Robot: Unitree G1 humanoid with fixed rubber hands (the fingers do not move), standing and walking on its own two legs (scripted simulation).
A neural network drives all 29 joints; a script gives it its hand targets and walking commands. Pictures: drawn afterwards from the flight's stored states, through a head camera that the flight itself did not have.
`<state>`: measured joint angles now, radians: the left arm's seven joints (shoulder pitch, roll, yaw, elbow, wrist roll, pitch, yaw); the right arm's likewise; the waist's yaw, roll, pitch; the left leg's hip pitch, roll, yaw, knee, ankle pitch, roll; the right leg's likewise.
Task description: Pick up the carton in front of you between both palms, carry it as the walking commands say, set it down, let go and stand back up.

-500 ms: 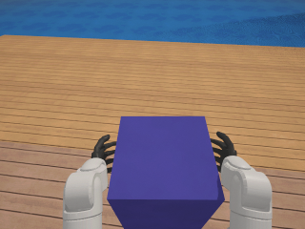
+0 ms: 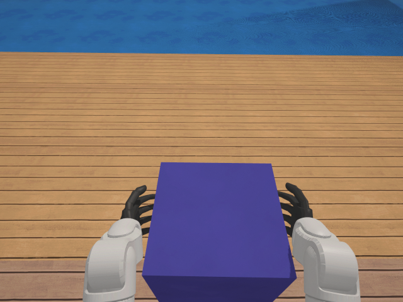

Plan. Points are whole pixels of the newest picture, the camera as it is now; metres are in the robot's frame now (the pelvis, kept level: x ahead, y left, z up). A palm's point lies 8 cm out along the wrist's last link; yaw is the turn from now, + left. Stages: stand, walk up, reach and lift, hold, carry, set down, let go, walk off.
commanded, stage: carry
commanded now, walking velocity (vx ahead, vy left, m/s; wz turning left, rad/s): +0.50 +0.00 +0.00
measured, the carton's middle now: (214, 240) +0.26 -0.01 -0.01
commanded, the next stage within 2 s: none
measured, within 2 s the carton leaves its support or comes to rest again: neither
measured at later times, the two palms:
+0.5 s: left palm (158, 86) +0.65 +0.13 +0.09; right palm (265, 81) +0.67 -0.17 +0.09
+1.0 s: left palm (165, 56) +0.83 +0.12 +0.08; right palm (256, 54) +0.85 -0.18 +0.08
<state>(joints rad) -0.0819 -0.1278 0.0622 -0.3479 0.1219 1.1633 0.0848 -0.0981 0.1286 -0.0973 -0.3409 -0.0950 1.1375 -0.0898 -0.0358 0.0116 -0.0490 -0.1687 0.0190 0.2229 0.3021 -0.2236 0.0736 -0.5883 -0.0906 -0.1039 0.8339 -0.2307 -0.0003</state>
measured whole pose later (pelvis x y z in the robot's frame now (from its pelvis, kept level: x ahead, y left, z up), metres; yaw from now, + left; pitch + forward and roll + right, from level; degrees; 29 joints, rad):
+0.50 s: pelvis +0.30 -0.04 -0.01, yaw +3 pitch +4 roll +1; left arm -0.58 -0.04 0.19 -0.08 0.05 1.23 0.13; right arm -0.62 0.02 -0.20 -0.07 -0.08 1.22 -0.12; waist 0.03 0.02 0.06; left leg -0.61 0.04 0.05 0.86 -0.27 0.03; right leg -0.31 -0.02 -0.20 0.49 -0.27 -0.08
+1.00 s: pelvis +0.47 -0.04 -0.01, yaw +2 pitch +8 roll +0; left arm -0.63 -0.06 0.25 -0.12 0.06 1.20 0.13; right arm -0.66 0.06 -0.25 -0.10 -0.07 1.18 -0.13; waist 0.00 0.02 0.08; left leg -0.46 0.01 0.12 0.59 -0.02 0.11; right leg -0.26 0.01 -0.07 0.57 -0.31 -0.02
